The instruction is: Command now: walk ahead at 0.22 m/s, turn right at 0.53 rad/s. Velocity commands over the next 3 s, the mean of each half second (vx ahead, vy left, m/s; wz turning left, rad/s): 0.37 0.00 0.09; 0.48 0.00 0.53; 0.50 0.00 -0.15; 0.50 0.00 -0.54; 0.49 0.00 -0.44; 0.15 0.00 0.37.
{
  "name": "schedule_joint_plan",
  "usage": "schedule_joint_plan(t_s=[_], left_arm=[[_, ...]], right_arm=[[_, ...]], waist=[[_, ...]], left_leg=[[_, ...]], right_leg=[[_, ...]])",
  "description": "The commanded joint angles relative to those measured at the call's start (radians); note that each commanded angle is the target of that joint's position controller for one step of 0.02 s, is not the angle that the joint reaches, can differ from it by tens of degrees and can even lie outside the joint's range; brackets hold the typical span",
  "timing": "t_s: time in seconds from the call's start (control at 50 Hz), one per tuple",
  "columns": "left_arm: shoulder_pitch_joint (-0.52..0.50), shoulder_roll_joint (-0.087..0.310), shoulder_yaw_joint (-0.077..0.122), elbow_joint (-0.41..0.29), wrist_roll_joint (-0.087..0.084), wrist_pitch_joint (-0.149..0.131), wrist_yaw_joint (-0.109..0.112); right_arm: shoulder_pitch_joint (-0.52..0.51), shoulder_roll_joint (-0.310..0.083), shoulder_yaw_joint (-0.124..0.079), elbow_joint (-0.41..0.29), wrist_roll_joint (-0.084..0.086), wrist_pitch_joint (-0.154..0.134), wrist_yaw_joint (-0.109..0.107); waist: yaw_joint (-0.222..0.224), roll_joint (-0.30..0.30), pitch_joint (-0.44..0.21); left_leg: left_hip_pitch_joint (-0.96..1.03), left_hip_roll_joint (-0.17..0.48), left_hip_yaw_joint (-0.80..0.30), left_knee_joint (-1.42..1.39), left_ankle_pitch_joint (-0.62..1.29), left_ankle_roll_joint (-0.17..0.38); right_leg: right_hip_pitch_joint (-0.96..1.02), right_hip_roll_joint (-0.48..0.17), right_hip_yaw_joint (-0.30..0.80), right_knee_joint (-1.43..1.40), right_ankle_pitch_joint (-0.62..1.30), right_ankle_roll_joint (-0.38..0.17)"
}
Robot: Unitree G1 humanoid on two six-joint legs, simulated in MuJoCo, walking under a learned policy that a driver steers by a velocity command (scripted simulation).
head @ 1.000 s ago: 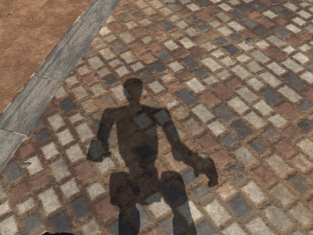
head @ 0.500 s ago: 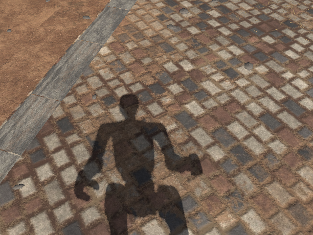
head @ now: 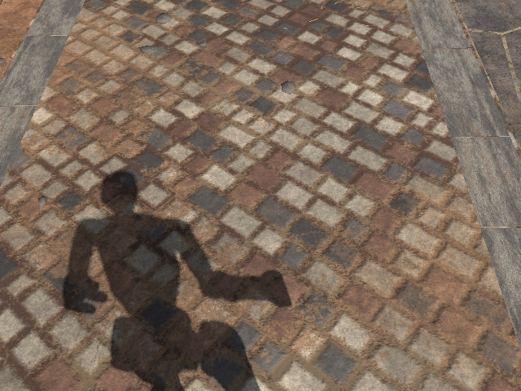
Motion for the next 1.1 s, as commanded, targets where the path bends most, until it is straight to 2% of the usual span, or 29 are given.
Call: schedule_joint_plan(t_s=[0.02,0.08,0.1,0.12,0.14,0.16,0.18,0.24,0.3,0.36,0.42,0.46,0.48,0.5,0.52,0.54,0.56,0.6,0.66,0.84,0.88,0.92,0.94,0.96,0.98,1.0,1.02,1.04,1.1], left_arm=[[-0.006,0.164,0.045,-0.064,-0.003,-0.013,-0.004],[0.001,0.089,0.013,-0.051,0.006,-0.018,-0.006],[-0.005,0.039,-0.004,-0.057,0.012,-0.027,-0.008],[-0.01,0.017,-0.01,-0.085,0.008,-0.044,-0.009],[-0.072,0.093,0.011,-0.116,-0.005,-0.067,-0.007],[-0.063,0.144,0.026,-0.1,-0.009,-0.082,-0.012],[-0.057,0.142,0.028,-0.079,-0.002,-0.094,-0.019],[-0.128,0.076,0.015,-0.083,0.018,-0.124,-0.035],[-0.192,0.006,-0.007,-0.092,0.01,-0.139,-0.049],[-0.228,0.023,0.0,-0.099,-0.006,-0.146,-0.058],[-0.158,0.068,0.022,-0.084,-0.02,-0.153,-0.055],[0.004,0.12,0.047,-0.052,-0.013,-0.155,-0.035],[0.174,0.191,0.064,-0.033,0.01,-0.151,-0.02],[0.241,0.253,0.078,0.003,0.025,-0.137,-0.033],[0.195,0.159,0.054,0.002,0.022,-0.137,-0.038],[0.151,0.102,0.038,0.001,0.015,-0.135,-0.035],[0.106,0.075,0.028,0.002,0.019,-0.134,-0.034],[0.061,0.045,0.019,0.016,0.028,-0.133,-0.033],[0.058,0.059,0.026,0.043,0.019,-0.147,-0.033],[0.11,0.161,0.048,0.117,-0.007,-0.131,-0.022],[0.121,0.19,0.054,0.124,-0.011,-0.117,-0.019],[0.122,0.217,0.059,0.121,-0.016,-0.098,-0.011],[0.128,0.199,0.049,0.112,-0.013,-0.097,-0.006],[0.191,0.086,0.014,0.079,0.029,-0.103,-0.009],[0.215,0.055,-0.013,0.033,0.025,-0.138,-0.023],[0.108,0.158,0.013,0.03,-0.018,-0.158,-0.036],[0.07,0.151,0.007,0.019,-0.039,-0.166,-0.04],[0.06,0.131,0.002,0.032,-0.023,-0.165,-0.031],[0.132,0.117,0.006,0.074,-0.006,-0.126,-0.03]], right_arm=[[-0.031,-0.093,-0.025,-0.078,0.009,-0.051,0.018],[0.09,-0.058,-0.016,-0.018,-0.002,-0.078,0.035],[0.158,-0.089,-0.019,-0.006,-0.014,-0.084,0.032],[0.218,-0.185,-0.032,0.007,-0.034,-0.084,0.033],[0.207,-0.211,-0.043,0.009,-0.04,-0.089,0.04],[0.166,-0.167,-0.029,-0.002,-0.015,-0.09,0.033],[0.162,-0.14,-0.018,-0.005,-0.005,-0.087,0.028],[0.216,-0.131,-0.01,0.005,0.003,-0.075,0.019],[0.249,-0.137,-0.012,0.014,0.006,-0.059,0.007],[0.286,-0.169,-0.021,0.02,0.014,-0.047,0.007],[0.268,-0.172,-0.023,0.014,0.025,-0.039,0.007],[0.242,-0.118,-0.008,-0.003,0.015,-0.043,0.01],[0.228,-0.035,0.017,-0.038,0.0,-0.049,0.012],[0.301,-0.014,0.026,-0.076,0.025,-0.062,0.002],[0.298,-0.108,0.002,-0.048,0.043,-0.06,0.001],[0.235,-0.134,-0.006,-0.046,0.036,-0.056,0.007],[0.218,-0.118,-0.005,-0.036,0.026,-0.053,0.01],[0.176,-0.087,-0.004,-0.047,0.021,-0.046,0.023],[0.134,-0.044,0.01,-0.073,0.017,-0.032,0.036],[-0.114,-0.047,0.029,-0.173,0.013,-0.043,0.089],[-0.107,-0.079,0.014,-0.188,0.01,-0.039,0.094],[0.061,-0.145,-0.023,-0.158,0.01,-0.028,0.089],[0.231,-0.199,-0.056,-0.117,0.015,-0.018,0.074],[0.306,-0.29,-0.075,-0.099,0.021,-0.009,0.052],[0.278,-0.322,-0.066,-0.144,0.018,-0.027,0.059],[0.271,-0.217,-0.039,-0.137,0.006,-0.039,0.064],[0.231,-0.184,-0.027,-0.122,0.001,-0.048,0.065],[0.159,-0.157,-0.016,-0.123,-0.001,-0.055,0.064],[0.082,-0.107,0.003,-0.113,-0.025,-0.078,0.062]], waist=[[0.003,-0.177,-0.065],[-0.049,-0.122,-0.071],[-0.067,-0.016,-0.077],[-0.05,0.169,-0.042],[-0.057,0.222,0.081],[-0.039,0.17,0.13],[-0.039,0.151,0.117],[-0.078,0.13,0.065],[-0.101,0.156,0.043],[-0.11,0.172,0.037],[-0.048,0.17,0.012],[0.044,0.14,-0.074],[0.114,-0.028,-0.231],[0.076,-0.325,-0.302],[0.064,-0.236,-0.18],[0.061,-0.172,-0.071],[0.04,-0.117,-0.033],[0.012,-0.118,0.024],[-0.004,-0.098,0.041],[0.038,-0.044,0.089],[0.011,-0.066,0.048],[-0.096,-0.085,-0.07],[-0.184,-0.056,-0.153],[-0.145,0.169,-0.241],[-0.095,0.26,-0.432],[-0.153,0.107,-0.373],[-0.128,0.084,-0.222],[-0.081,-0.004,-0.138],[-0.007,0.055,-0.09]], left_leg=[[0.029,-0.013,0.031,-0.122,-0.015,0.036],[0.283,0.021,0.073,-0.337,0.129,0.094],[0.375,0.154,-0.097,-0.4,-0.002,0.142],[0.419,0.313,-0.417,-0.516,-0.249,0.261],[0.324,0.411,-0.644,-0.601,-0.411,0.367],[0.304,0.39,-0.59,-0.6,-0.395,0.362],[0.327,0.336,-0.505,-0.594,-0.314,0.329],[0.358,0.227,-0.321,-0.585,-0.026,0.279],[0.273,0.159,-0.206,-0.559,0.132,0.263],[0.216,0.171,-0.229,-0.531,0.134,0.27],[0.187,0.191,-0.286,-0.473,0.145,0.242],[0.085,0.118,-0.243,-0.288,0.217,0.182],[-0.103,0.037,-0.133,0.031,0.081,0.126],[-0.315,-0.026,-0.046,0.293,-0.232,0.096],[-0.396,0.047,-0.069,0.442,-0.174,0.09],[-0.42,0.076,-0.052,0.477,-0.087,0.094],[-0.393,0.098,-0.038,0.471,-0.016,0.093],[-0.358,0.134,-0.026,0.443,0.067,0.092],[-0.366,0.142,-0.002,0.394,0.13,0.075],[-0.255,0.107,0.112,-0.062,0.366,0.12],[-0.176,0.051,0.164,-0.09,0.283,0.16],[0.073,-0.034,0.214,-0.115,0.221,0.214],[0.346,-0.051,0.18,-0.15,0.249,0.253],[0.673,0.169,-0.19,-0.166,0.219,0.344],[0.84,0.37,-0.765,-0.362,-0.012,0.525],[0.787,0.354,-0.677,-0.432,-0.059,0.448],[0.634,0.328,-0.516,-0.441,0.008,0.404],[0.471,0.289,-0.392,-0.439,0.135,0.366],[0.241,0.233,-0.208,-0.504,0.376,0.35]], right_leg=[[0.066,-0.237,0.359,-0.198,-0.378,-0.153],[-0.051,-0.172,0.274,-0.107,-0.433,-0.081],[-0.155,-0.105,0.178,0.096,-0.43,-0.028],[-0.344,0.018,-0.029,0.338,-0.384,0.029],[-0.487,-0.038,-0.036,0.467,-0.38,0.043],[-0.51,-0.093,-0.032,0.521,-0.291,0.052],[-0.511,-0.11,-0.052,0.53,-0.226,0.062],[-0.449,-0.123,-0.115,0.428,-0.063,0.091],[-0.269,-0.079,-0.163,0.213,0.013,0.121],[-0.129,-0.052,-0.167,0.081,0.019,0.135],[0.044,-0.065,-0.139,-0.033,0.073,0.107],[0.32,-0.131,-0.1,-0.079,0.059,0.056],[0.609,-0.339,0.118,-0.083,-0.053,-0.019],[0.681,-0.528,0.51,-0.192,-0.304,-0.146],[0.581,-0.513,0.507,-0.225,-0.404,-0.154],[0.485,-0.467,0.353,-0.227,-0.309,-0.126],[0.412,-0.417,0.241,-0.245,-0.187,-0.105],[0.304,-0.362,0.083,-0.284,0.011,-0.088],[0.25,-0.358,-0.039,-0.32,0.186,-0.106],[0.306,-0.368,-0.281,-0.32,0.353,-0.058],[0.366,-0.373,-0.321,-0.216,0.644,-0.038],[0.358,-0.354,-0.361,0.061,0.91,-0.01],[0.209,-0.321,-0.376,0.301,0.828,0.023],[-0.139,-0.217,-0.375,0.667,0.078,0.074],[-0.387,-0.052,-0.15,0.931,-0.427,0.099],[-0.471,-0.122,-0.054,0.951,-0.333,0.083],[-0.483,-0.164,-0.084,0.885,-0.245,0.066],[-0.435,-0.217,-0.096,0.804,-0.171,0.065],[-0.272,-0.268,-0.095,0.713,-0.075,0.081]])
Next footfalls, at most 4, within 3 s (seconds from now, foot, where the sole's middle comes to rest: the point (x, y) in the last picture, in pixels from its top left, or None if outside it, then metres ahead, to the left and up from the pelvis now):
0.10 left None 0.05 0.14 -0.78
0.46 right None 0.25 -0.12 -0.78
0.94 left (206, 379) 0.50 0.21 -0.78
1.50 right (244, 256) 0.87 0.13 -0.78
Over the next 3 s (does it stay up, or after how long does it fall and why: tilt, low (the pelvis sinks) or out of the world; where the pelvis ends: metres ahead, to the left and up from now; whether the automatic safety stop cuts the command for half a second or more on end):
stays up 1.35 0.20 -0.01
